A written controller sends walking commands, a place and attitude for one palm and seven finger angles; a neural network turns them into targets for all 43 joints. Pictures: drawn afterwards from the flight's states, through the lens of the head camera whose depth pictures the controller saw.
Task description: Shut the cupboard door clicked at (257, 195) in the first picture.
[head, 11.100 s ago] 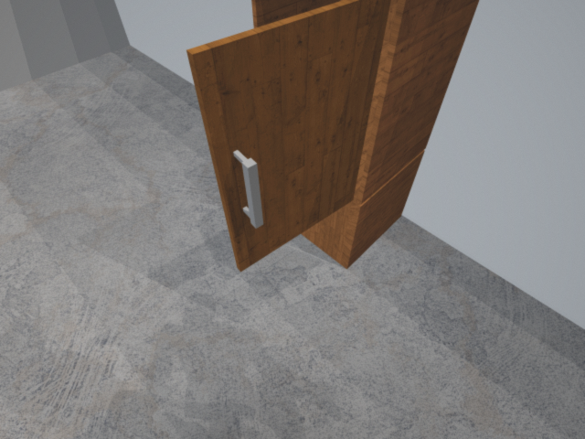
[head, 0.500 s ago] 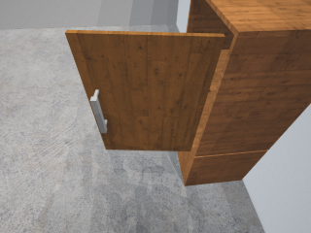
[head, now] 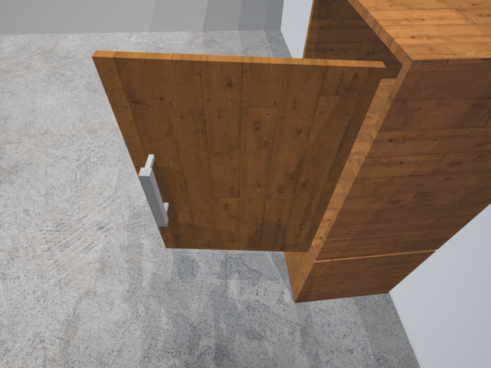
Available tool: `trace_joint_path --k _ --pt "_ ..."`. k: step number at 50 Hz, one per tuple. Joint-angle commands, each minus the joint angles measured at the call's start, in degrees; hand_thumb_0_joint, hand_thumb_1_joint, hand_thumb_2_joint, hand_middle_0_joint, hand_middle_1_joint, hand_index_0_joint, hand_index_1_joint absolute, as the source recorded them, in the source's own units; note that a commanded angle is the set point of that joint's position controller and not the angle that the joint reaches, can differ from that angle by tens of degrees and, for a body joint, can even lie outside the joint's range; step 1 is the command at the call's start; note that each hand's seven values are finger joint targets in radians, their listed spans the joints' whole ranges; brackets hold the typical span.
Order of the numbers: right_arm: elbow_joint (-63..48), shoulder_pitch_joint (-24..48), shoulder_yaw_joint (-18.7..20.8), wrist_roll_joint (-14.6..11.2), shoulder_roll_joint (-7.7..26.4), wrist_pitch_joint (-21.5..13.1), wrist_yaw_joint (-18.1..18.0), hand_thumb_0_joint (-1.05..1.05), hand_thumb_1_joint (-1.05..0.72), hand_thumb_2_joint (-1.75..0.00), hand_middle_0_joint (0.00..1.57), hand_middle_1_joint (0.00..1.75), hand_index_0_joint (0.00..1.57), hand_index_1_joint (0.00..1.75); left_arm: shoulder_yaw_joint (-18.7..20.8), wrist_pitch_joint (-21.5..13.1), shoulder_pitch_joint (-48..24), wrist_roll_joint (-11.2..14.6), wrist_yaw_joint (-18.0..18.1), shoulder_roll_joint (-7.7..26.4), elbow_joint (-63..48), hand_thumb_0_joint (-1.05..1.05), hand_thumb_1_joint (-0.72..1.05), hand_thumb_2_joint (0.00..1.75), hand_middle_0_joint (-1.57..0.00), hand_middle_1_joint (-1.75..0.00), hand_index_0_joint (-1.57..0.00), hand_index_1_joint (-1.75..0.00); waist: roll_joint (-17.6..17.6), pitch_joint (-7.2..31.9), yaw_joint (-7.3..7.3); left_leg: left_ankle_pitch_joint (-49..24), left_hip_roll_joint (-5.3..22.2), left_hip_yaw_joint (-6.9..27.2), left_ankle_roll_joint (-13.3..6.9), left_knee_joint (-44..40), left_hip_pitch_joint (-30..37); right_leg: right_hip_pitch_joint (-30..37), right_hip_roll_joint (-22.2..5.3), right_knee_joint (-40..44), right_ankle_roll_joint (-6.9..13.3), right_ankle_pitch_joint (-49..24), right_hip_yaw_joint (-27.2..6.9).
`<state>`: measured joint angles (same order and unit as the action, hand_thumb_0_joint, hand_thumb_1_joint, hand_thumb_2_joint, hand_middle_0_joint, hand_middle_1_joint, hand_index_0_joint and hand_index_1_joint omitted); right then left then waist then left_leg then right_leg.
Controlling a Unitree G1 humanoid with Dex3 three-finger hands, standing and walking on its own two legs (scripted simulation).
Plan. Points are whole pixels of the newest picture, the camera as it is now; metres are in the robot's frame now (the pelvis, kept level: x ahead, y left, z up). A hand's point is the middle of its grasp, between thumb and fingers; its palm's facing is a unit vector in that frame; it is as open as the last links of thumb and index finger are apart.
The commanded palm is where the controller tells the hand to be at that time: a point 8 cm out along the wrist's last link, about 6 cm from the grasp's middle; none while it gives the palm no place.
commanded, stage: come to a stop and stand still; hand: left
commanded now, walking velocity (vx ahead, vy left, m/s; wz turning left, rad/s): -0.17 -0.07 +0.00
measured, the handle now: (157, 192) +0.44 +0.22 -0.03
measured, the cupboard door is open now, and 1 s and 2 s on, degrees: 83 83 83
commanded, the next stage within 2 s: look again from close up in 0.84 s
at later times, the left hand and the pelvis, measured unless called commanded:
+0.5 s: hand out of the picture +0.05 +0.15 -0.16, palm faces +0.00 -0.97 -0.23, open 7.4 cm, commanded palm none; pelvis -0.02 -0.03 +0.00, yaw +0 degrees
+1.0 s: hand out of the picture -0.02 +0.14 -0.16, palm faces +0.01 -0.98 -0.22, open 7.4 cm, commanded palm none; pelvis -0.02 -0.04 +0.01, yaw +0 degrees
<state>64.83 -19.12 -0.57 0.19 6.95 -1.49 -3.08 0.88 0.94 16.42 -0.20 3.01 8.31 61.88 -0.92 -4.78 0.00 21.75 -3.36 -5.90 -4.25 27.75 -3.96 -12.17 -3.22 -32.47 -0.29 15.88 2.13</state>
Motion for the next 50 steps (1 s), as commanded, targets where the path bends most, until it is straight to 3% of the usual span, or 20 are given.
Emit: trace_joint_path --k 1,2,4,7,9,11,12,13,14,15,16,17,18,19,21,22,24,28,36,50 --pt "-1.8 -3.0 2.9 0.0 6.8 0.6 -0.8 0.0 -0.9 -0.9 0.2 0.3 0.2 0.3 1.6 -0.9 5.6 0.0 0.7 5.5 -2.1 0.0 0.9 0.9 -0.2 -0.3 -0.2 -0.3 1.0 1.5 0.4 -50.6 10.7 7.5 4.0 -1.8 -1.8 3.5 -4.2 0.9 2.7 -32.1 -3.6" --pt "-1.9 -3.5 3.3 0.1 6.9 0.8 -0.8 0.0 -0.9 -0.9 0.2 0.3 0.2 0.3 1.9 -0.8 4.9 -0.1 0.7 5.7 -2.7 0.0 0.9 0.9 -0.2 -0.3 -0.2 -0.3 -0.1 2.7 0.12 -50.7 10.9 7.3 3.8 -1.2 -1.2 3.2 -4.1 -0.6 2.8 -33.6 -3.5" --pt "-2.2 -3.5 4.0 0.3 7.1 1.2 -0.7 0.0 -0.9 -0.9 0.2 0.3 0.2 0.3 2.3 -0.5 3.0 -0.3 0.7 5.5 -4.5 0.0 0.9 0.9 -0.2 -0.3 -0.2 -0.3 1.0 4.6 -0.35 -51.6 12.1 7.7 2.9 -1.2 1.0 0.6 -3.2 -2.6 2.7 -27.8 -2.9" --pt "-3.1 -2.0 4.3 0.8 7.3 1.2 -0.5 0.0 -0.9 -0.9 0.2 0.3 0.2 0.3 2.6 0.2 -1.1 -0.6 0.4 4.6 -7.4 0.0 0.9 0.9 -0.2 -0.3 -0.2 -0.3 5.0 2.2 -0.94 -55.9 16.4 10.9 -1.4 -3.7 2.5 -6.1 0.2 -6.1 1.1 -2.1 -1.5" --pt "-3.4 -0.9 4.3 1.1 7.8 1.1 -0.4 0.0 -0.9 -0.9 0.2 0.3 0.2 0.3 2.7 0.5 -3.4 -0.7 0.3 4.4 -8.5 0.0 0.9 0.9 -0.2 -0.3 -0.2 -0.3 7.1 0.8 -1.01 -61.6 18.1 12.5 -3.8 -3.9 3.6 -8.7 1.2 -8.0 0.9 6.2 -1.2" --pt "-4.1 1.6 4.2 1.1 8.0 1.1 -0.1 0.0 -0.9 -0.9 0.2 0.3 0.2 0.3 2.7 0.3 -1.7 -0.7 0.2 4.9 -8.1 0.0 0.9 0.9 -0.2 -0.3 -0.2 -0.3 7.0 2.2 0.59 -57.3 17.1 11.0 -3.6 -2.1 1.3 -4.2 0.6 -3.8 1.2 2.6 -1.8" --pt "-8.3 4.5 5.3 -1.0 13.4 0.4 0.7 0.0 -0.9 -0.9 0.2 0.3 0.2 0.3 2.2 -1.7 5.4 -0.7 1.1 8.7 -4.9 0.0 0.9 0.9 -0.2 -0.3 -0.2 -0.3 1.2 12.4 3.15 -71.2 15.8 9.0 0.2 12.3 4.5 -1.7 0.1 5.3 0.8 -8.4 -1.1" --pt "-11.9 3.5 4.9 -0.6 9.5 -0.1 1.5 0.0 -0.9 -0.9 0.2 0.3 0.2 0.3 2.6 -2.1 5.7 -0.7 1.0 8.9 -7.2 0.0 0.9 0.9 -0.2 -0.3 -0.2 -0.3 -6.4 12.9 2.67 -43.7 9.9 6.1 2.2 16.0 -5.9 6.1 -4.6 5.1 4.5 -30.7 -7.2" --pt "-12.2 2.5 4.1 -0.3 6.8 0.1 1.4 0.0 -0.9 -0.9 0.2 0.3 0.2 0.3 2.1 -2.5 3.4 -0.6 1.0 9.6 -7.4 0.0 0.9 0.9 -0.2 -0.3 -0.2 -0.3 -9.7 11.4 0.67 -7.4 5.2 4.8 3.4 17.2 -12.5 8.7 -11.8 4.5 9.0 -44.8 -13.1" --pt "-12.9 4.1 3.6 -0.1 4.2 0.8 1.6 0.0 -0.9 -0.9 0.2 0.3 0.2 0.3 1.8 -3.2 0.4 -0.9 0.7 9.8 -8.3 0.0 0.9 0.9 -0.2 -0.3 -0.2 -0.3 -4.2 11.3 0.14 6.2 4.2 5.0 3.7 15.2 -14.4 9.4 -13.6 4.0 11.9 -50.8 -13.7" --pt "-13.1 3.8 3.4 0.0 4.1 1.0 1.8 0.0 -0.9 -0.9 0.2 0.3 0.2 0.3 1.6 -3.2 -0.7 -1.3 0.6 10.4 -9.2 0.0 0.9 0.9 -0.2 -0.3 -0.2 -0.3 -3.0 10.1 -0.68 6.4 4.4 4.7 3.7 11.1 -13.7 8.0 -12.2 3.2 11.2 -49.8 -11.8" --pt "-12.4 2.0 3.5 0.0 4.6 1.0 1.8 0.0 -0.9 -0.9 0.2 0.3 0.2 0.3 1.5 -3.3 -2.1 -1.1 0.4 10.8 -9.4 0.0 0.9 0.9 -0.2 -0.3 -0.2 -0.3 -2.8 9.5 -2.04 1.4 4.2 4.4 3.7 5.7 -10.8 6.1 -10.3 2.6 9.6 -44.5 -10.5" --pt "-11.3 -0.1 3.5 0.0 6.0 0.9 1.8 0.0 -0.9 -0.9 0.2 0.3 0.2 0.3 1.3 -3.2 -4.2 -0.5 0.2 11.5 -9.7 0.0 0.9 0.9 -0.2 -0.3 -0.2 -0.3 -2.2 8.8 -3.28 -7.3 4.8 5.0 3.4 0.8 -6.3 2.4 -8.2 2.6 7.6 -33.5 -8.9" --pt "-11.3 0.0 3.5 0.3 8.0 0.5 1.8 0.0 -0.9 -0.9 0.2 0.3 0.2 0.3 1.2 -3.0 -5.2 -0.1 0.0 10.8 -10.1 0.0 0.9 0.9 -0.2 -0.3 -0.2 -0.3 1.0 7.0 -2.73 -15.1 7.5 7.5 2.6 -1.1 -4.5 -1.3 -5.2 3.6 5.4 -22.1 -7.4" --pt "-12.0 3.7 3.3 0.8 10.8 -0.2 1.8 0.0 -0.9 -0.9 0.2 0.3 0.2 0.3 1.2 -2.4 -5.9 -0.5 -0.5 10.8 -10.1 0.0 0.9 0.9 -0.2 -0.3 -0.2 -0.3 7.1 1.7 -1.03 -20.1 10.8 10.8 1.3 -4.4 -8.3 -2.3 -1.4 4.9 3.4 -9.5 -5.2" --pt "-12.0 5.2 2.9 0.7 10.8 -0.3 1.7 0.0 -0.9 -0.9 0.2 0.3 0.2 0.3 0.9 -2.3 -5.0 -0.5 -0.6 10.5 -9.2 0.0 0.9 0.9 -0.2 -0.3 -0.2 -0.3 6.4 -0.3 -0.2 -18.7 10.8 11.4 1.0 -5.9 -10.0 -1.5 -0.7 6.0 3.2 -7.1 -5.5" --pt "-12.2 5.9 2.5 0.6 11.4 -0.2 1.8 0.0 -0.9 -0.9 0.2 0.3 0.2 0.3 0.6 -2.2 -3.9 -0.5 -0.9 10.2 -8.2 0.0 0.9 0.9 -0.2 -0.3 -0.2 -0.3 1.3 -1.0 -0.03 -10.8 9.8 10.5 1.3 -7.4 -10.3 -1.3 -1.4 9.3 3.2 -3.4 -6.9" --pt "-10.7 4.7 1.9 0.9 11.3 0.0 2.1 0.0 -0.9 -0.9 0.2 0.3 0.2 0.3 0.3 -2.4 -3.7 -0.5 -1.4 10.9 -7.5 0.0 0.9 0.9 -0.2 -0.3 -0.2 -0.3 0.6 -0.2 -0.64 -5.3 8.1 9.0 2.1 -8.9 -7.9 -2.6 -2.5 13.7 3.4 3.4 -9.0" --pt "-7.4 2.7 1.1 0.9 10.6 0.3 2.4 0.0 -0.9 -0.9 0.2 0.3 0.2 0.3 0.0 -2.5 -2.2 -0.4 -1.6 10.8 -5.5 0.0 0.9 0.9 -0.2 -0.3 -0.2 -0.3 -0.9 -0.3 -0.63 -4.7 7.4 8.2 2.5 -9.5 -8.0 -3.1 -3.0 16.3 3.1 7.5 -9.4" --pt "-0.6 -0.8 0.2 0.3 7.6 -0.5 1.6 0.0 -0.9 -0.9 0.2 0.3 0.2 0.3 -0.7 -3.3 1.2 0.0 -1.0 8.4 -0.3 0.0 0.9 0.9 -0.2 -0.3 -0.2 -0.3 0.0 2.9 0.11 -14.7 8.6 7.9 2.9 -8.9 -6.7 4.1 -3.5 12.0 3.4 -11.9 -6.5"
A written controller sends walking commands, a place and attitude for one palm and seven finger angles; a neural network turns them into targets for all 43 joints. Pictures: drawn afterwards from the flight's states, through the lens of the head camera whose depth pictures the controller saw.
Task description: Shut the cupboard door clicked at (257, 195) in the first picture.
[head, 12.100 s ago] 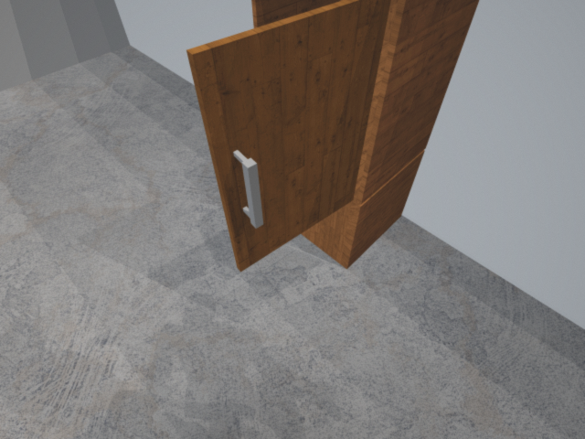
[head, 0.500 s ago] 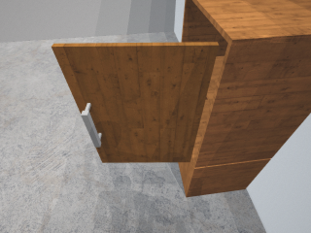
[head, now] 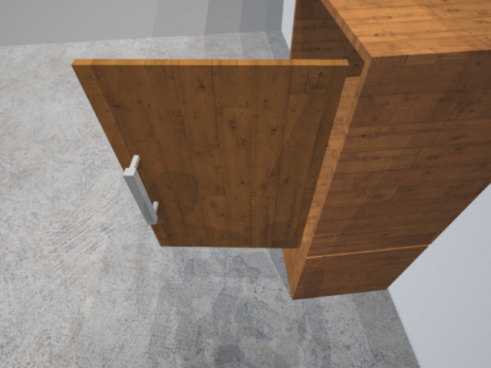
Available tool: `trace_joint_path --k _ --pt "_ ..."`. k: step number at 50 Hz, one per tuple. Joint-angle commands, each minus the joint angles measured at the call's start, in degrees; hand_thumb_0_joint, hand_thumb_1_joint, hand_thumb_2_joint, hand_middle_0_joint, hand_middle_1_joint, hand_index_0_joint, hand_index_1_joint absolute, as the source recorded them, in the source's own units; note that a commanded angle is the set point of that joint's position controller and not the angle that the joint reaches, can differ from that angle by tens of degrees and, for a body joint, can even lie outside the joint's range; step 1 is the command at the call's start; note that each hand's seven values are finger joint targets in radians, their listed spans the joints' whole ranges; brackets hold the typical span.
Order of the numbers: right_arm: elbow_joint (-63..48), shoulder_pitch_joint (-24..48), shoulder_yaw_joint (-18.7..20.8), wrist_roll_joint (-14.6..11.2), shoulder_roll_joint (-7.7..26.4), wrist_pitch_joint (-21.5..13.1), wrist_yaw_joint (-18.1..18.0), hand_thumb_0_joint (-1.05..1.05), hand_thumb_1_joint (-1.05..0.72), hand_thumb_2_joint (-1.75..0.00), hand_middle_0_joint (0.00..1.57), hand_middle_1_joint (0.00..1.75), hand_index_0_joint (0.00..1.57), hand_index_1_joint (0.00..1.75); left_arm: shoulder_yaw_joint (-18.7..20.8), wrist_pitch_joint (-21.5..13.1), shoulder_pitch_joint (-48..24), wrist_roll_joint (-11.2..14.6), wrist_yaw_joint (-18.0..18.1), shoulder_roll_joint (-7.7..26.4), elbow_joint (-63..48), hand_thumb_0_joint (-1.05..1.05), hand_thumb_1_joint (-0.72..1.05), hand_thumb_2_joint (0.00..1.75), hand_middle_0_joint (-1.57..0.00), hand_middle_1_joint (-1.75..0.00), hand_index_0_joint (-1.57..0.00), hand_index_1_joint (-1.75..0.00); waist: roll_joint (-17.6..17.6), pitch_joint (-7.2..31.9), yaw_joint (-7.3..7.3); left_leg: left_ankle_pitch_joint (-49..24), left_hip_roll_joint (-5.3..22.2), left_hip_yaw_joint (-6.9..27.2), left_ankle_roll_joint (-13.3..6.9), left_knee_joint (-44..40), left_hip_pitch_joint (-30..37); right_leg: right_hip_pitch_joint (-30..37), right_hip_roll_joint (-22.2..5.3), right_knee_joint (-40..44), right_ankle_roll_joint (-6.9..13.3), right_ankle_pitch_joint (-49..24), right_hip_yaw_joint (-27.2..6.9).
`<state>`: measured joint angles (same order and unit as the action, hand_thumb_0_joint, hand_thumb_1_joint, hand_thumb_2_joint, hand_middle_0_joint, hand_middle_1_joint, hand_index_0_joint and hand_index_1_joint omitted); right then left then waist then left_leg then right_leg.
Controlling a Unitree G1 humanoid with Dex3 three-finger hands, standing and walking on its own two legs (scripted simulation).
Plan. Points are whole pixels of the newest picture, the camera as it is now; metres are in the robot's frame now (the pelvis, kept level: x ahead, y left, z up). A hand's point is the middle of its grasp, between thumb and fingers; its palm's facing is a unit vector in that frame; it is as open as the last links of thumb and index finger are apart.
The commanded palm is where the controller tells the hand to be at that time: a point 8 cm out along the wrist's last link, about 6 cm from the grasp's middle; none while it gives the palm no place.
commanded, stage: look again from close up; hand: left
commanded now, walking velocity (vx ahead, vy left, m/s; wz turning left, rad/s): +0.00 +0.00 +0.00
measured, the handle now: (144, 191) +0.46 +0.26 -0.04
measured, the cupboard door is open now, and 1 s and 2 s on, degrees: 83 83 83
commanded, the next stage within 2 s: raise the hand and make a fist in 0.44 s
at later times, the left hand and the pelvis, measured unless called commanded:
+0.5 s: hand out of the picture +0.02 +0.18 -0.17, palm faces +0.02 -0.98 -0.20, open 7.3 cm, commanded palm none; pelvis +0.01 +0.00 +0.00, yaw +0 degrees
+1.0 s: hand out of the picture +0.13 +0.18 -0.09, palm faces +0.09 -1.00 -0.01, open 6.0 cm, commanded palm +0.12 +0.23 -0.07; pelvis -0.05 +0.00 -0.12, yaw +2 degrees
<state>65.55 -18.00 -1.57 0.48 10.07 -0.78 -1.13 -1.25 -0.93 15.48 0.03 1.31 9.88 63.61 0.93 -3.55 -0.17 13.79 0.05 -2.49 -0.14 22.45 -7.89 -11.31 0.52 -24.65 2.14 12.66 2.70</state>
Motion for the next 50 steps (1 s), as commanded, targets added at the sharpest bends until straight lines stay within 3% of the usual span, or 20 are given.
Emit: trace_joint_path --k 1,5,10,26,27,28,29,30,31,32,34,35,36,39,40,41,43,46,48,50 --pt "-1.1 -1.8 1.2 0.0 4.7 -1.3 -0.4 0.0 -0.9 -0.9 0.2 0.3 0.2 0.3 1.4 -1.5 2.4 -0.2 0.7 6.5 -1.7 0.0 0.9 0.9 -0.2 -0.3 -0.2 -0.3 -1.4 2.1 0.29 -7.6 5.2 4.4 -1.1 -3.2 -2.4 3.5 -7.4 3.7 1.0 -10.2 -6.9" --pt "-0.5 -2.1 1.3 0.0 3.8 -1.3 -0.7 0.0 -0.9 -0.9 0.2 0.3 0.2 0.3 1.4 -1.4 2.7 -0.4 0.9 6.0 -1.3 0.0 0.9 0.9 -0.2 -0.3 -0.2 -0.3 -1.5 1.4 0.34 -8.6 5.5 4.1 -1.1 -3.1 -2.0 3.7 -7.3 3.3 1.0 -12.8 -6.7" --pt "-0.5 -1.6 1.4 0.0 3.1 -1.0 -0.8 0.0 -0.9 -0.9 0.2 0.3 0.2 0.3 1.3 -1.2 2.8 -0.4 0.9 5.2 -0.9 0.0 0.9 0.9 -0.2 -0.3 -0.2 -0.3 -1.2 -1.3 0.34 -6.1 5.4 4.1 -1.2 -3.5 -2.6 1.6 -7.0 4.4 0.9 -8.6 -6.9" --pt "-1.1 0.1 1.6 0.1 4.3 -1.3 -0.9 0.0 -0.9 -0.9 0.2 0.3 0.2 0.3 1.7 -1.1 1.9 -0.6 0.9 5.6 -1.6 0.0 0.9 0.9 -0.2 -0.3 -0.2 -0.3 -0.6 0.2 0.39 -9.5 5.6 4.7 -1.3 -4.0 -1.2 2.9 -7.1 3.8 0.7 -11.4 -6.5" --pt "-5.1 5.7 2.2 -0.6 5.7 -1.6 -0.3 0.0 -0.9 -0.9 0.2 0.3 0.2 0.3 2.0 -2.1 8.2 -1.2 3.1 6.3 0.9 0.0 0.9 0.9 -0.2 -0.3 -0.2 -0.3 -3.7 0.9 2.75 -10.8 6.4 1.8 0.1 8.6 -4.6 2.9 -10.6 2.2 -1.6 -35.5 -8.9" --pt "-22.2 -0.8 4.7 -0.4 18.4 -12.7 -7.3 0.0 -0.9 -0.9 0.2 0.3 0.2 0.3 25.1 -18.4 -42.1 7.3 2.7 39.9 -90.9 0.0 0.9 0.9 -0.2 -0.3 -0.2 -0.3 0.7 26.1 -6.49 -23.5 3.9 0.8 -2.1 8.7 16.1 4.4 -5.1 -6.1 -1.9 -31.1 -6.6" --pt "-22.2 4.9 2.1 -2.7 10.2 -15.7 -6.8 0.0 -0.9 -0.9 0.2 0.3 0.2 0.3 3.4 -13.6 -4.4 7.2 3.3 10.8 -73.6 0.0 0.9 0.9 -0.22 -0.32 -0.22 -0.32 19.5 32.9 -1.9 -33.3 1.1 1.1 -1.9 7.3 14.2 1.9 -0.5 -10.7 -0.8 -20.1 -1.3" --pt "-23.5 7.0 2.0 -2.1 9.1 -18.0 -5.0 0.0 -0.9 -0.9 0.2 0.3 0.2 0.3 -0.8 -6.1 8.9 10.7 3.3 -2.4 -70.9 0.0 0.9 0.9 -0.24 -0.34 -0.24 -0.34 17.4 25.7 0.15 -42.2 3.2 3.0 0.5 5.5 10.0 -1.6 -0.4 -9.0 -0.7 -7.4 2.2" --pt "-22.0 4.7 2.7 -2.3 9.4 -19.3 -3.5 0.0 -0.9 -0.9 0.2 0.3 0.2 0.3 -0.4 -6.1 4.1 8.7 4.0 -1.9 -63.8 0.0 0.9 0.9 -0.25 -0.36 -0.25 -0.36 5.6 9.7 -3.51 -32.8 3.0 5.2 0.6 6.9 1.1 -9.5 -0.5 -8.8 -1.4 -4.6 2.6" --pt "-24.4 4.5 4.6 -1.4 10.6 -19.7 -2.5 0.0 -0.9 -0.9 0.2 0.3 0.2 0.3 2.3 -8.7 1.1 8.9 3.3 -1.1 -62.2 0.0 0.9 0.9 -0.27 -0.38 -0.27 -0.38 0.0 2.2 -4.17 -22.3 1.7 6.2 0.6 9.3 -6.7 -14.0 -0.7 -8.0 -1.4 -5.4 3.5" --pt "-28.1 6.9 6.0 -0.2 10.7 -19.9 -1.1 0.0 -0.9 -0.9 0.2 0.3 0.2 0.3 6.4 -16.7 13.3 10.5 -0.7 -1.8 -51.1 0.0 0.9 0.9 -0.31 -0.42 -0.31 -0.42 -14.2 1.7 -0.92 -6.0 -0.2 5.3 0.3 15.7 -20.1 -20.0 -1.1 -12.6 -1.6 -1.0 3.9" --pt "-30.6 7.9 6.4 -0.3 10.2 -20.2 -0.2 0.0 -0.9 -0.9 0.2 0.3 0.2 0.3 7.1 -21.2 19.9 11.4 -4.1 -2.8 -47.2 0.0 0.9 0.9 -0.33 -0.44 -0.33 -0.44 -14.5 3.2 1.59 -3.4 -1.4 4.1 0.7 18.6 -24.0 -20.6 -1.6 -15.2 -1.1 0.2 2.4" --pt "-32.2 8.5 6.5 0.0 9.8 -20.3 0.6 0.0 -0.9 -0.9 0.2 0.3 0.2 0.3 7.3 -26.7 20.9 13.0 -7.7 -3.6 -48.1 0.0 0.9 0.9 -0.35 -0.46 -0.35 -0.46 -16.0 6.1 2.45 -0.7 -2.1 3.3 1.1 22.3 -28.0 -22.6 -1.8 -19.1 -0.9 2.3 1.6" --pt "-37.9 10.8 7.5 0.1 10.5 -19.8 2.5 0.0 -0.9 -0.9 0.2 0.3 0.2 0.3 9.4 -41.2 19.1 14.2 -18.6 1.0 -50.7 0.0 0.9 0.9 -0.4 -0.52 -0.4 -0.52 -9.9 11.6 3.54 5.1 -3.1 1.8 1.4 32.8 -38.9 -28.8 -2.1 -29.1 0.3 7.4 -2.1" --pt "-39.3 10.7 7.8 -0.3 10.8 -18.9 2.6 0.0 -0.9 -0.9 0.2 0.3 0.2 0.3 12.5 -41.3 19.5 14.0 -19.9 4.3 -49.5 0.0 0.9 0.9 -0.42 -0.54 -0.42 -0.54 -6.8 13.5 4.86 5.2 -3.1 1.4 0.9 34.4 -41.1 -28.4 -2.5 -30.7 0.8 7.8 -4.0" --pt "-42.5 12.1 7.6 -0.7 11.2 -18.2 2.5 0.0 -0.9 -0.9 0.2 0.3 0.2 0.3 12.5 -40.0 18.1 14.7 -20.8 5.3 -54.1 0.0 0.9 0.9 -0.44 -0.56 -0.44 -0.56 -4.3 17.0 5.27 6.9 -3.5 0.6 0.3 35.5 -42.7 -28.3 -2.7 -31.4 0.6 10.8 -5.3" --pt "-47.3 13.9 7.1 -1.9 11.3 -17.0 1.5 0.0 -0.9 -0.9 0.2 0.3 0.2 0.3 13.3 -35.5 12.0 16.6 -20.1 7.3 -62.3 0.0 0.9 0.9 -0.47 -0.6 -0.47 -0.6 -0.8 18.1 4.86 14.8 -3.7 0.2 -0.3 36.0 -45.8 -30.6 -2.8 -29.3 0.2 24.6 -7.6" --pt "-49.2 11.3 6.4 -1.9 10.7 -16.2 -0.2 0.0 -0.9 -0.9 0.2 0.3 0.2 0.3 13.5 -33.4 3.1 16.5 -15.8 9.6 -77.9 0.0 0.9 0.9 -0.53 -0.66 -0.53 -0.66 -0.3 23.6 2.27 15.3 -2.2 2.0 -1.6 39.6 -46.0 -32.4 -2.2 -28.9 -0.5 28.0 -9.5" --pt "-48.6 9.4 5.9 -1.8 10.1 -16.4 -1.0 0.0 -0.9 -0.9 0.2 0.3 0.2 0.3 11.0 -34.8 0.4 15.5 -13.5 8.6 -85.7 0.0 0.9 0.9 -0.57 -0.7 -0.57 -0.7 3.0 24.7 0.29 14.5 -1.4 3.1 -1.9 40.4 -43.5 -35.1 -1.4 -29.9 -0.4 25.0 -8.0" --pt "-47.3 8.0 5.1 -1.3 10.7 -16.6 -1.7 0.0 -0.9 -0.9 0.2 0.3 0.2 0.3 7.4 -35.5 -2.5 14.7 -13.1 7.5 -88.5 0.0 0.9 0.9 -0.6 -0.74 -0.6 -0.74 1.1 24.0 -2.68 14.3 -0.7 4.5 -2.3 41.7 -43.5 -38.1 -0.4 -31.6 -0.6 22.7 -6.2"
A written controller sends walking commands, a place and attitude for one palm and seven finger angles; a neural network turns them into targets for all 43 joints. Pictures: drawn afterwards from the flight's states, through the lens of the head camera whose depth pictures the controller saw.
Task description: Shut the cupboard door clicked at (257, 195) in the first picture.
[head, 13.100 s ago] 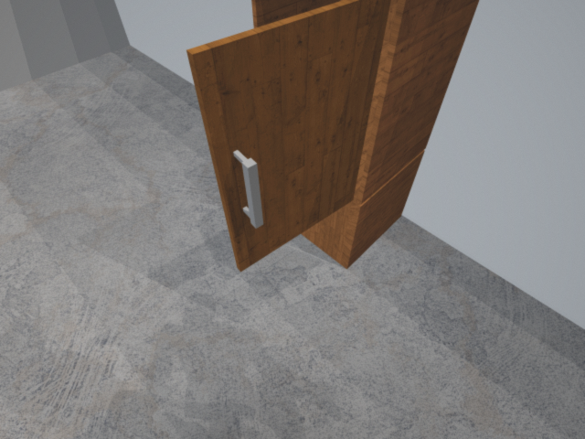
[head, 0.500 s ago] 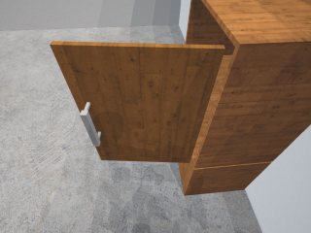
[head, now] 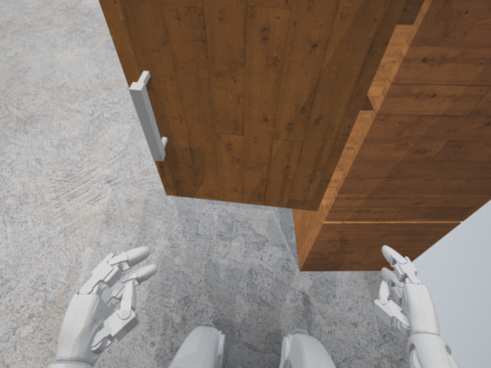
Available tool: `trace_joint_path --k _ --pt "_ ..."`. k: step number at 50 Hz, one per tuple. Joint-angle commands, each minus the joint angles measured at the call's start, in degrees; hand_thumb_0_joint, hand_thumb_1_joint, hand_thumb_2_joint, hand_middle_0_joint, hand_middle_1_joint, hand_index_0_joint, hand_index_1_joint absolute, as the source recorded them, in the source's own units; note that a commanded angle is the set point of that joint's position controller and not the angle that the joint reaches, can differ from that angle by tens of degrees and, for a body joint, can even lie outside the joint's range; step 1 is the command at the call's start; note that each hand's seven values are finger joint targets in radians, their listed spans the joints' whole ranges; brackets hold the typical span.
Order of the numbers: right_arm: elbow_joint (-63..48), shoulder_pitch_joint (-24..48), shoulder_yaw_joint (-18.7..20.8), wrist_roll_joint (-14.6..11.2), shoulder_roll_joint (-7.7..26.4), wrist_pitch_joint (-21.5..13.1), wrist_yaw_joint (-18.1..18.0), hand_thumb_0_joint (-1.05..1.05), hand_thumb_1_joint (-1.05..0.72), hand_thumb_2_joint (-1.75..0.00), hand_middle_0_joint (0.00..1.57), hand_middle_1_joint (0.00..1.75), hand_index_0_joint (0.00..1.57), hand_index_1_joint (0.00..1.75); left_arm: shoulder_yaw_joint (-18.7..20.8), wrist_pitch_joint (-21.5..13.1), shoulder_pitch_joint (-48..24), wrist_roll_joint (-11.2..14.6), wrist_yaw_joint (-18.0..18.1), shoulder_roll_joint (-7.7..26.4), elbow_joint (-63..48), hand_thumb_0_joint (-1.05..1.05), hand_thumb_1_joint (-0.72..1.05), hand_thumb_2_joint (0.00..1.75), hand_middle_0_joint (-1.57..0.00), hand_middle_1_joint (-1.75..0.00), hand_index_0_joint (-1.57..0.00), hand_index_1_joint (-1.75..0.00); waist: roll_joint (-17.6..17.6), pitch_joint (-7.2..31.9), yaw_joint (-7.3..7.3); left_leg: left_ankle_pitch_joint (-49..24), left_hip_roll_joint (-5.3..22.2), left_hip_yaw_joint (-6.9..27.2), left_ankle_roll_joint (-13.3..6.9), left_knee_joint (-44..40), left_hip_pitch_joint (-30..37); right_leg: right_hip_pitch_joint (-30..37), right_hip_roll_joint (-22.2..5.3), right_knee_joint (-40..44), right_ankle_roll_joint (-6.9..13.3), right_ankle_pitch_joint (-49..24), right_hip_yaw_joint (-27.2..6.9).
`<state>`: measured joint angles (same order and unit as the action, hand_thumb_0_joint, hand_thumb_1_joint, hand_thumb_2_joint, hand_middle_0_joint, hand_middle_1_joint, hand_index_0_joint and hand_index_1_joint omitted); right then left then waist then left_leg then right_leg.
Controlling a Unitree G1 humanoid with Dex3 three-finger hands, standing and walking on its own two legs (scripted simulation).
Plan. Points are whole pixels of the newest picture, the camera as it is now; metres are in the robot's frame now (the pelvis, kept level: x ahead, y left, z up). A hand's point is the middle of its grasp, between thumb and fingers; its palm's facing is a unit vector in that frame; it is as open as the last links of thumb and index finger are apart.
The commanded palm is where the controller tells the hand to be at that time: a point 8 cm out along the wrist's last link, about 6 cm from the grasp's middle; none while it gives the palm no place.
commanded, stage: raise the hand and make a fist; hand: left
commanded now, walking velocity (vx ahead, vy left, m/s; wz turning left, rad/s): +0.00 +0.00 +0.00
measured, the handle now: (152, 119) +0.52 +0.24 +0.08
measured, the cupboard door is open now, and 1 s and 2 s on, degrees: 83 83 83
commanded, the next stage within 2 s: bring the fist close to the handle in 1.46 s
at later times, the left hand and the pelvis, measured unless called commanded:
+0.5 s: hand (123, 278) +0.22 +0.20 +0.06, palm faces -0.01 -1.00 -0.02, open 3.7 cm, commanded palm +0.20 +0.25 +0.06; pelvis +0.01 +0.02 +0.01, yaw +0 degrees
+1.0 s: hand (117, 259) +0.24 +0.21 +0.07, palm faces -0.01 -1.00 -0.03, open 3.1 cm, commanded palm +0.22 +0.26 +0.08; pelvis +0.02 +0.02 +0.02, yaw +0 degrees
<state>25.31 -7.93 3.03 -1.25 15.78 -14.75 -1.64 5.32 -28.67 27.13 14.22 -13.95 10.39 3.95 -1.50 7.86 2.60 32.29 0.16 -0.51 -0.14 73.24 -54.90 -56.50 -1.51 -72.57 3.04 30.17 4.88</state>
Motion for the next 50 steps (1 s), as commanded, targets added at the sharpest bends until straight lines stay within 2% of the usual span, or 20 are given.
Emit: trace_joint_path --k 1,3,4,5,6,7,9,10,13,15,16,18,20,22,24,25,29,38,41,50 --pt "-6.2 -2.3 0.5 0.3 5.1 -2.8 -1.6 0.0 -0.9 -0.9 0.2 0.3 0.2 0.3 0.2 -7.3 -12.9 0.4 1.6 6.7 -26.6 0.0 0.9 0.9 -0.62 -0.76 -0.62 -0.76 3.5 11.1 -5.7 -3.8 -0.7 2.7 -2.2 -8.5 2.4 6.6 1.6 16.6 -1.5 5.4 -8.5" --pt "-5.2 -2.7 0.2 0.2 5.4 -2.7 -2.0 0.0 -0.9 -0.9 0.2 0.3 0.2 0.3 0.2 -5.1 -9.9 0.6 -0.2 6.9 -22.9 0.0 0.9 0.9 -0.66 -0.8 -0.66 -0.8 3.6 11.2 -5.58 -4.3 -0.6 3.1 -2.0 -7.8 0.9 7.1 1.6 16.3 -1.5 4.6 -7.9" --pt "-5.0 -2.7 0.0 -0.1 5.5 -2.4 -2.1 0.0 -0.9 -0.9 0.2 0.3 0.2 0.3 0.2 -3.0 -8.1 0.6 -1.1 6.8 -20.1 0.0 0.9 0.9 -0.68 -0.82 -0.68 -0.82 2.4 10.4 -5.48 -3.7 -0.5 3.2 -1.9 -8.2 0.1 7.3 1.6 16.8 -1.7 5.4 -7.6" --pt "-4.8 -2.2 -0.2 -0.4 5.4 -2.1 -2.4 0.0 -0.9 -0.9 0.2 0.3 0.2 0.3 0.7 -0.5 -6.8 0.8 -2.1 7.0 -17.1 0.0 0.9 0.9 -0.69 -0.84 -0.69 -0.84 2.8 9.5 -4.86 -4.0 -0.6 3.3 -2.0 -8.6 -0.3 8.0 1.8 17.1 -1.5 5.2 -7.5" --pt "-5.1 -2.5 -0.2 -0.7 5.3 -1.8 -2.4 0.0 -0.9 -0.9 0.2 0.3 0.2 0.3 1.6 1.7 -5.8 1.4 -2.7 7.3 -16.9 0.0 0.9 0.9 -0.71 -0.86 -0.71 -0.86 2.4 10.8 -4.34 -4.3 -0.8 3.0 -1.9 -8.9 -0.5 9.6 1.3 17.5 -1.8 5.1 -7.6" --pt "-5.3 -2.1 -0.1 -0.9 5.1 -1.4 -2.5 0.0 -0.9 -0.9 0.2 0.3 0.2 0.3 3.7 3.8 -4.7 1.8 -2.9 8.8 -16.7 0.0 0.9 0.9 -0.73 -0.88 -0.73 -0.88 1.4 12.3 -3.15 -5.0 -0.8 2.9 -1.8 -9.5 -0.7 12.0 1.1 18.0 -1.8 5.0 -8.0" --pt "-6.1 -1.7 -0.1 -1.1 4.3 -0.7 -2.6 0.0 -0.9 -0.9 0.2 0.3 0.2 0.3 6.2 6.8 -3.0 2.6 -2.2 9.2 -17.1 0.0 0.9 0.9 -0.77 -0.92 -0.77 -0.92 -0.4 14.2 -1.69 -7.2 -0.9 2.7 -1.6 -10.4 -0.4 15.3 0.9 18.4 -2.1 3.3 -8.1" --pt "-6.2 -0.5 -0.3 -1.0 3.8 -0.4 -2.7 0.0 -0.9 -0.9 0.2 0.3 0.2 0.3 8.2 7.5 -2.0 3.1 -1.5 9.8 -17.0 0.0 0.9 0.9 -0.79 -0.94 -0.79 -0.94 0.8 14.4 -0.38 -8.6 -1.0 2.7 -1.5 -10.8 -0.4 16.7 1.1 17.8 -1.7 1.7 -7.8" --pt "-6.0 -1.2 -0.1 -0.4 3.1 -0.3 -2.3 0.0 -0.9 -0.9 0.2 0.3 0.2 0.3 8.6 5.8 -1.7 3.4 0.8 8.8 -21.0 0.0 0.9 0.9 -0.84 -1.0 -0.84 -1.0 1.3 16.8 -0.22 -13.4 -0.8 3.1 -1.3 -12.0 2.4 17.7 1.2 15.3 -1.8 -6.8 -5.4" --pt "-5.6 -1.1 -0.2 0.0 3.2 -0.3 -2.1 0.0 -0.9 -0.9 0.2 0.3 0.2 0.3 7.7 4.0 -1.3 2.9 1.8 8.1 -20.0 0.0 0.9 0.9 -0.88 -1.04 -0.88 -1.04 1.5 14.2 -0.57 -13.2 -0.7 3.4 -1.2 -12.8 2.7 15.7 1.7 14.5 -1.4 -7.0 -4.0" --pt "-5.5 -1.7 -0.1 0.2 3.5 -0.5 -2.0 0.0 -0.9 -0.9 0.2 0.3 0.2 0.3 6.3 2.7 -1.7 2.6 1.9 7.4 -20.7 0.0 0.9 0.9 -0.9 -1.06 -0.9 -1.06 2.0 14.3 -1.26 -13.4 -0.6 3.6 -1.1 -12.8 3.3 14.5 1.5 13.9 -1.5 -7.6 -3.6" --pt "-5.4 -2.2 0.0 0.2 4.0 -0.5 -1.8 0.0 -0.9 -0.9 0.2 0.3 0.2 0.3 4.4 1.3 -1.0 2.3 1.7 6.2 -19.1 0.0 0.9 0.9 -0.93 -1.1 -0.93 -1.1 1.4 11.4 -2.3 -10.5 -0.6 3.7 -1.0 -13.4 3.0 11.9 1.6 14.5 -1.5 -4.3 -3.1" --pt "-5.6 -2.4 0.0 0.2 4.8 -0.4 -1.9 0.0 -0.9 -0.9 0.2 0.3 0.2 0.3 4.3 0.6 -1.7 1.7 1.3 7.4 -18.7 0.0 0.9 0.9 -0.97 -1.14 -0.97 -1.14 2.0 10.5 -2.46 -9.4 -0.5 4.0 -1.2 -13.8 3.2 10.7 1.8 14.4 -1.1 -2.8 -2.9" --pt "-6.0 -3.1 0.2 0.1 5.0 -0.3 -2.0 0.0 -0.9 -0.9 0.2 0.3 0.2 0.3 4.3 0.2 -1.6 1.9 0.9 7.4 -19.0 0.0 0.9 0.9 -1.01 -1.18 -1.01 -1.18 1.2 11.7 -2.44 -9.2 -0.6 4.0 -1.1 -14.2 3.8 11.2 1.7 14.4 -1.2 -3.0 -2.7" --pt "-6.4 -3.4 0.2 0.1 5.2 0.0 -2.0 0.0 -0.9 -0.9 0.2 0.3 0.2 0.3 4.5 0.2 -1.5 1.9 0.8 7.7 -20.1 0.0 0.9 0.9 -1.04 -1.22 -1.04 -1.22 3.1 11.8 -2.23 -9.7 -0.7 4.0 -0.9 -14.8 4.7 11.2 1.8 14.2 -1.1 -3.9 -2.2" --pt "-6.5 -3.2 0.3 0.1 5.3 0.2 -2.2 0.0 -0.9 -0.9 0.2 0.3 0.2 0.3 5.7 0.2 -2.0 1.8 1.1 9.2 -21.1 0.0 0.9 0.9 -1.06 -1.24 -1.06 -1.24 3.7 12.8 -1.79 -11.0 -0.6 4.1 -1.0 -14.8 5.6 11.6 2.0 13.6 -0.8 -5.3 -2.1" --pt "-7.1 -3.9 0.2 0.2 5.2 1.2 -1.9 0.0 -0.9 -0.9 0.2 0.3 0.2 0.3 4.7 0.4 -1.9 1.7 1.9 8.0 -22.7 0.0 0.9 0.9 -1.13 -1.32 -1.13 -1.32 5.6 12.9 -2.04 -12.9 -0.5 4.5 -0.4 -16.0 8.1 11.3 2.3 13.2 -0.9 -7.8 -0.8" --pt "-8.2 -4.8 -0.3 0.1 5.4 3.2 -1.9 0.0 -0.9 -0.9 0.2 0.3 0.2 0.3 4.9 3.1 -3.5 1.6 0.7 8.1 -19.8 0.0 0.9 0.9 -1.3 -1.5 -1.3 -1.5 3.5 11.5 -3.07 -12.9 -0.5 4.3 -0.4 -16.0 8.1 12.4 2.7 14.6 -1.1 -9.4 -0.9" --pt "-8.2 -4.8 -0.7 0.2 5.4 3.3 -2.0 0.0 -0.9 -0.9 0.2 0.3 0.2 0.3 6.0 3.4 -5.4 2.0 0.1 9.3 -20.2 0.0 0.9 0.9 -1.3 -1.5 -1.3 -1.5 5.2 12.2 -2.77 -13.6 -0.6 4.2 -0.4 -15.8 8.3 13.2 2.7 14.6 -0.9 -10.1 -1.2" --pt "-7.6 -4.9 -0.9 0.1 5.5 3.0 -2.1 0.0 -0.9 -0.9 0.2 0.3 0.2 0.3 7.7 4.1 -6.4 3.2 -0.9 10.4 -18.6 0.0 0.9 0.9 -1.3 -1.5 -1.3 -1.5 4.6 13.4 -2.43 -17.0 -0.7 4.0 -0.4 -15.7 8.5 16.0 2.7 14.8 -0.8 -13.6 -1.4"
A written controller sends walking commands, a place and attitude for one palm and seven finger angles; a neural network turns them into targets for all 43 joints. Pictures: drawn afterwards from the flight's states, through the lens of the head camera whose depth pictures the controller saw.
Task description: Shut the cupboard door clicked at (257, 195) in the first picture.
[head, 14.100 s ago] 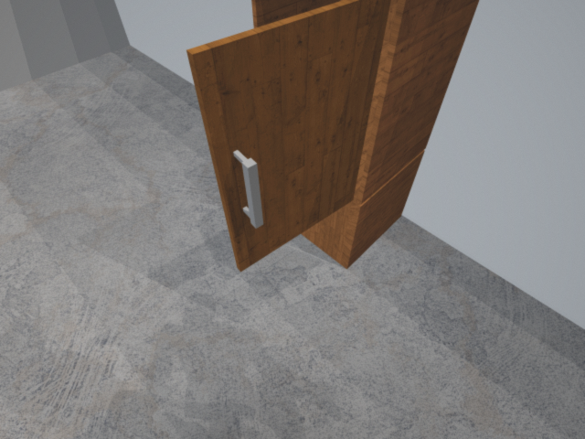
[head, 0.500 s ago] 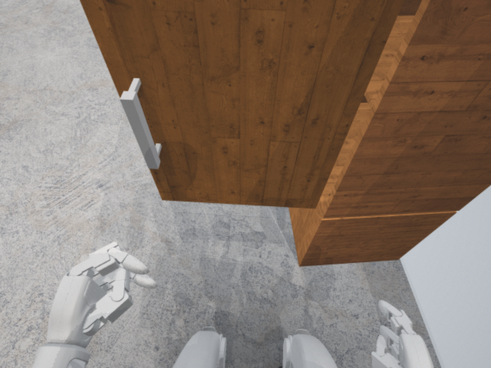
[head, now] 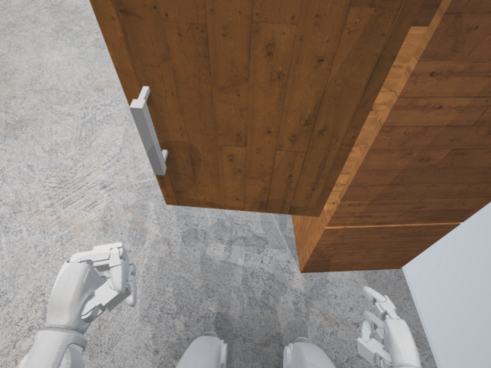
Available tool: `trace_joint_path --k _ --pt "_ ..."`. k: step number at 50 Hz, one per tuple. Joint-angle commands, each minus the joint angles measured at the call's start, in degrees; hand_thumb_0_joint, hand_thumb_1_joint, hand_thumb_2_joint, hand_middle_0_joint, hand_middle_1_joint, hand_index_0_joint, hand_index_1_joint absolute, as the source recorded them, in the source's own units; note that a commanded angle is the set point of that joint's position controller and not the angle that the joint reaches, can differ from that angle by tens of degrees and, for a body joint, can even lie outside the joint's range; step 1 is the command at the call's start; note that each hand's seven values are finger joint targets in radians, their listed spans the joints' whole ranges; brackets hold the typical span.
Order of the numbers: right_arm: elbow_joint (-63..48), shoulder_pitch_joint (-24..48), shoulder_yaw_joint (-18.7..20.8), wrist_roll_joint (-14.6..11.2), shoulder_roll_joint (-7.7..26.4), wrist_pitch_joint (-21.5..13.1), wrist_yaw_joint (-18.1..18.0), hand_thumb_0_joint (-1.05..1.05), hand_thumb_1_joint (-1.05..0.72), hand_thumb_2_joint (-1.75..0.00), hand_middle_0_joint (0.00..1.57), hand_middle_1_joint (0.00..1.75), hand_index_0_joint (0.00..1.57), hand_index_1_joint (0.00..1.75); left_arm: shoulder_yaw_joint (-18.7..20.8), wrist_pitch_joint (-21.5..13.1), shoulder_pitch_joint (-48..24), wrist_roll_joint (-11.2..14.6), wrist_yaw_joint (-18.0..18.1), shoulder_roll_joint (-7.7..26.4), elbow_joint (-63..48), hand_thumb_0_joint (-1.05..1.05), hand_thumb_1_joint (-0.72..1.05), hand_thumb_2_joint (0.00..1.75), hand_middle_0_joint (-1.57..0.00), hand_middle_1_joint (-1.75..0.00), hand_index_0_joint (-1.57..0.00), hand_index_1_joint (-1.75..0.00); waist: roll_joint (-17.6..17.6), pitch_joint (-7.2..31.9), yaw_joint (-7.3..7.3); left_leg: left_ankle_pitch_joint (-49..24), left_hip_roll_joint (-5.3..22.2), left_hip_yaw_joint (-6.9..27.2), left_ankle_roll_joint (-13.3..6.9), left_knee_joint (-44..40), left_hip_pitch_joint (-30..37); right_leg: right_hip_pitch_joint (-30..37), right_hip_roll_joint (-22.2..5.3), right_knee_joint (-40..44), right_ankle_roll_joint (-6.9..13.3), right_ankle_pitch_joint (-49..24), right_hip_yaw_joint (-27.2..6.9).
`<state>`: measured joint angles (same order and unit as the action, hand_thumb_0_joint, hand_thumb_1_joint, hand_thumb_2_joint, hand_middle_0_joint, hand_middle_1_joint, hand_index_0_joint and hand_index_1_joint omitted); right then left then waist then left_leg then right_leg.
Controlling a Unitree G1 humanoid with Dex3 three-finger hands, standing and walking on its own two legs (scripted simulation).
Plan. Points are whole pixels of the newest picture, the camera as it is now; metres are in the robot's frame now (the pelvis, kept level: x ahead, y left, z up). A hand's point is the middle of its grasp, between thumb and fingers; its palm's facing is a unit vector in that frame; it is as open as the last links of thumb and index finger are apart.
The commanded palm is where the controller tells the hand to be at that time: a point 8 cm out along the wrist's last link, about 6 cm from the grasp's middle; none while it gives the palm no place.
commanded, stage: raise the hand and make a fist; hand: left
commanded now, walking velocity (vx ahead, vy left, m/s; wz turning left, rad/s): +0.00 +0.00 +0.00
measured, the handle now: (153, 134) +0.50 +0.22 +0.06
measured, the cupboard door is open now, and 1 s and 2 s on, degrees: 83 83 83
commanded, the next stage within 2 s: bring the fist close to the handle in 0.46 s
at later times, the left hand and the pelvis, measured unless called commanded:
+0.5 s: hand (131, 285) +0.22 +0.18 +0.06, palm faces -0.01 -1.00 -0.02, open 3.1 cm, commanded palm +0.20 +0.23 +0.06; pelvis +0.00 -0.01 +0.00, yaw +0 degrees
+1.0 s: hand (151, 231) +0.30 +0.17 +0.06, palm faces -0.03 -1.00 -0.03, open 3.1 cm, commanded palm +0.28 +0.23 +0.06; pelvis +0.00 -0.01 +0.01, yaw +0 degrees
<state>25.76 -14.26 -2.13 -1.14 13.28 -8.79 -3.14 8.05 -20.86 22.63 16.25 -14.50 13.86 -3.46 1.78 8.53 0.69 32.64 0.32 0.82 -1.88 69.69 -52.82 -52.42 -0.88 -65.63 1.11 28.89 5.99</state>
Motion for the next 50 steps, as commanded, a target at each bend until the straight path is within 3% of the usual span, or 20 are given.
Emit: trace_joint_path --k 1,7,12,15,17,20,23,28,30,34,35,37,39,41,48,50 --pt "-8.0 1.3 4.3 -0.1 8.0 -2.9 -0.5 0.0 -0.9 -0.9 0.2 0.3 0.2 0.3 4.5 -3.6 -1.9 1.0 -0.4 6.5 -11.2 0.0 0.9 0.9 -1.3 -1.5 -1.3 -1.5 1.7 12.6 -0.56 -17.5 -0.8 2.5 1.4 -12.4 6.8 11.9 1.9 8.0 1.0 -12.5 -2.5" --pt "-7.8 1.3 4.7 -0.4 8.1 -3.1 -0.6 0.0 -0.9 -0.9 0.2 0.3 0.2 0.3 4.6 -3.8 -2.2 1.8 -1.0 5.9 -9.8 0.0 0.9 0.9 -1.3 -1.5 -1.3 -1.5 -1.1 12.3 -0.74 -16.8 -0.8 2.1 1.2 -12.3 5.8 13.0 1.6 8.9 0.7 -12.1 -3.3" --pt "-7.8 1.4 4.7 -0.3 8.0 -3.2 -0.5 0.0 -0.9 -0.9 0.2 0.3 0.2 0.3 5.2 -4.8 -2.5 1.6 -0.4 6.8 -10.5 0.0 0.9 0.9 -1.3 -1.5 -1.3 -1.5 1.2 12.9 -0.21 -16.4 -1.0 1.8 1.2 -12.6 5.9 13.0 1.4 8.8 0.8 -11.4 -3.6" --pt "-7.7 1.5 4.7 -0.3 8.1 -2.9 -0.6 0.0 -0.9 -0.9 0.2 0.3 0.2 0.3 5.1 -5.0 -2.2 1.7 -0.2 6.6 -9.0 0.0 0.9 0.9 -1.3 -1.5 -1.3 -1.5 -0.8 11.0 -0.6 -14.6 -1.0 1.8 1.0 -12.4 4.6 12.6 1.6 9.7 0.8 -9.2 -4.0" --pt "-7.9 1.6 4.8 -0.4 8.1 -2.9 -0.6 0.0 -0.9 -0.9 0.2 0.3 0.2 0.3 4.7 -5.4 -3.0 1.5 -0.2 6.6 -10.1 0.0 0.9 0.9 -1.3 -1.5 -1.3 -1.5 0.5 12.0 -0.64 -14.3 -1.0 1.5 0.9 -12.4 5.0 12.7 1.3 9.7 0.7 -9.0 -4.4" --pt "-7.7 1.4 4.7 -0.3 8.1 -2.8 -0.7 0.0 -0.9 -0.9 0.2 0.3 0.2 0.3 5.3 -5.3 -2.5 1.5 -0.1 7.1 -9.0 0.0 0.9 0.9 -1.3 -1.5 -1.3 -1.5 -0.6 11.7 -0.71 -14.7 -1.0 1.7 0.8 -12.0 4.5 12.8 1.6 9.5 0.8 -9.6 -4.3" --pt "-7.7 1.5 4.6 -0.4 8.0 -2.9 -0.6 0.0 -0.9 -0.9 0.2 0.3 0.2 0.3 4.3 -5.5 -2.9 1.1 -0.3 6.4 -10.7 0.0 0.9 0.9 -1.3 -1.5 -1.3 -1.5 2.1 12.1 -0.71 -15.1 -0.9 1.9 1.1 -12.8 6.4 11.8 1.5 9.1 0.8 -10.2 -3.4" --pt "-7.7 1.8 4.6 -0.5 7.9 -2.8 -0.6 0.0 -0.9 -0.9 0.2 0.3 0.2 0.3 4.4 -5.3 -2.5 1.4 -0.3 6.2 -9.7 0.0 0.9 0.9 -1.3 -1.5 -1.3 -1.5 0.1 11.8 -0.93 -13.4 -1.0 1.7 0.9 -12.5 5.3 11.8 1.5 9.8 0.5 -8.3 -4.0" --pt "-7.1 1.6 4.2 -0.3 8.3 -2.9 -0.9 0.0 -0.9 -0.9 0.2 0.3 0.2 0.3 3.4 -5.3 -7.9 1.2 -0.2 6.2 -9.1 0.0 0.9 0.9 -1.3 -1.5 -1.3 -1.5 0.1 10.0 -2.17 -12.4 -0.9 2.1 0.8 -11.9 4.6 10.2 1.7 9.6 0.7 -7.4 -3.8" --pt "-5.9 1.5 4.2 -0.5 8.6 -3.3 -1.3 0.0 -0.9 -0.9 0.2 0.3 0.2 0.3 4.2 -5.2 -15.5 0.6 -0.1 7.1 -5.4 0.0 0.9 0.9 -1.3 -1.5 -1.3 -1.5 -1.1 10.9 -2.72 -10.0 -0.9 2.0 0.6 -11.4 3.5 9.1 1.3 10.2 0.3 -4.3 -4.6" --pt "-5.5 1.4 4.2 -0.6 8.8 -3.3 -1.4 0.0 -0.9 -0.9 0.2 0.3 0.2 0.3 5.2 -5.1 -17.6 0.6 -0.1 8.5 -5.1 0.0 0.9 0.9 -1.3 -1.5 -1.3 -1.5 0.3 11.2 -2.34 -10.5 -0.9 2.1 0.6 -11.5 3.9 9.5 1.5 10.0 0.7 -4.8 -4.7" --pt "-5.4 1.5 4.1 -0.7 8.5 -3.3 -1.3 0.0 -0.9 -0.9 0.2 0.3 0.2 0.3 4.0 -4.2 -19.0 0.3 -0.3 7.3 -3.9 0.0 0.9 0.9 -1.3 -1.5 -1.3 -1.5 2.0 13.1 -1.92 -11.6 -0.9 2.0 0.7 -12.6 5.6 10.4 1.3 10.0 0.6 -6.3 -4.3" --pt "-4.7 1.4 4.1 -0.8 8.7 -3.4 -1.4 0.0 -0.9 -0.9 0.2 0.3 0.2 0.3 4.5 -3.4 -22.6 0.1 0.0 8.1 -2.5 0.0 0.9 0.9 -1.3 -1.5 -1.3 -1.5 0.8 14.3 -2.08 -12.3 -0.9 2.1 0.7 -13.1 6.1 11.6 1.2 10.3 0.5 -7.3 -4.3" --pt "-4.5 1.2 4.0 -0.8 8.7 -3.1 -1.3 0.0 -0.9 -0.9 0.2 0.3 0.2 0.3 4.7 -2.6 -23.8 -0.1 0.1 8.3 -1.3 0.0 0.9 0.9 -1.3 -1.5 -1.3 -1.5 1.7 15.9 -1.65 -14.8 -0.9 1.9 0.7 -13.4 7.2 13.0 1.2 9.9 0.6 -10.3 -4.2" --pt "-3.3 0.5 4.3 -0.7 8.8 -2.0 -0.6 0.0 -0.9 -0.9 0.2 0.3 0.2 0.3 6.4 -2.1 -29.0 -1.0 2.0 8.6 6.7 0.0 0.9 0.9 -1.3 -1.5 -1.3 -1.5 -1.3 14.7 -1.64 -15.4 -0.8 1.3 0.9 -14.6 6.6 14.2 0.9 10.7 0.3 -11.9 -4.2" --pt "-3.0 0.2 4.3 -0.7 9.0 -1.6 -0.5 0.0 -0.9 -0.9 0.2 0.3 0.2 0.3 6.7 -2.7 -30.5 -1.1 2.3 8.9 8.5 0.0 0.9 0.9 -1.3 -1.5 -1.3 -1.5 -0.3 14.2 -1.49 -15.8 -0.7 1.3 0.9 -14.9 7.0 14.0 1.0 10.8 0.5 -12.3 -4.3"
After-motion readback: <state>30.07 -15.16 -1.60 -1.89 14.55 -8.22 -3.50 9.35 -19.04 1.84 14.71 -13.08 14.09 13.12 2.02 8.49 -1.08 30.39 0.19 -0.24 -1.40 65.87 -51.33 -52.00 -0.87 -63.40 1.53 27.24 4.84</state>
